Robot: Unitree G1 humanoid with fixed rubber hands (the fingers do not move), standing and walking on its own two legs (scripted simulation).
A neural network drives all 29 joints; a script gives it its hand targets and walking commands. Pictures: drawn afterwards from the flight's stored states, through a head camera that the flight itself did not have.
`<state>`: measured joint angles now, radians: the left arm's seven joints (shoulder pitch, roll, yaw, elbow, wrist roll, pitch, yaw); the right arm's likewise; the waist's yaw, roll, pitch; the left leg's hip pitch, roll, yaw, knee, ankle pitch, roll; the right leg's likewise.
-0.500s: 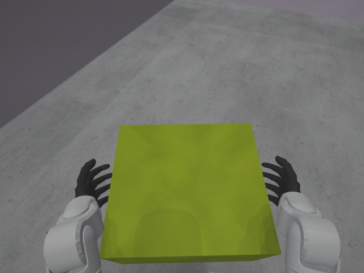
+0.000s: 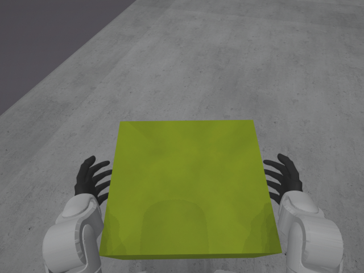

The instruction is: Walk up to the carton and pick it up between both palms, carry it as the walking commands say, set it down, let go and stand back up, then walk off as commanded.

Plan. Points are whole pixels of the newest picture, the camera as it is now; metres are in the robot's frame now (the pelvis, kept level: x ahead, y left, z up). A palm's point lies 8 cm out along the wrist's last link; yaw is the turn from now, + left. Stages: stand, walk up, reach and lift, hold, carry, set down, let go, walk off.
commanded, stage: carry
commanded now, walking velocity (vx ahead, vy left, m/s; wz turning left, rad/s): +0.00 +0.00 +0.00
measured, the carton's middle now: (187, 190) +0.30 -0.01 +0.01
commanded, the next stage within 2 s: none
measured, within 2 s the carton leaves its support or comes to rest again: neither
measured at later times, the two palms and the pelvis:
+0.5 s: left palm (71, 241) +0.18 +0.17 +0.12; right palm (306, 216) +0.19 -0.19 +0.11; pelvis -0.05 -0.02 +0.01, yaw +3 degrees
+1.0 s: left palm (62, 248) +0.17 +0.19 +0.12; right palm (299, 221) +0.19 -0.18 +0.11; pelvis -0.06 -0.01 +0.01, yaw +3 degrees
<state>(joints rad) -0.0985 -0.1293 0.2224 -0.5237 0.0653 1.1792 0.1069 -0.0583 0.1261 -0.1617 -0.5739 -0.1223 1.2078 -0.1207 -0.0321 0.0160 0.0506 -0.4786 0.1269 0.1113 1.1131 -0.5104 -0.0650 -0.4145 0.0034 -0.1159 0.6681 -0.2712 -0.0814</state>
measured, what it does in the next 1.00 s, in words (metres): steps on the spot: left foot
